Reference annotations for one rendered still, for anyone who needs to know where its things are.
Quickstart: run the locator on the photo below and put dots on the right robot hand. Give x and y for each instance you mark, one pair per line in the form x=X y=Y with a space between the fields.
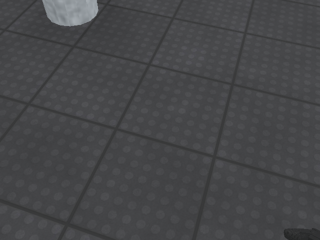
x=302 y=234

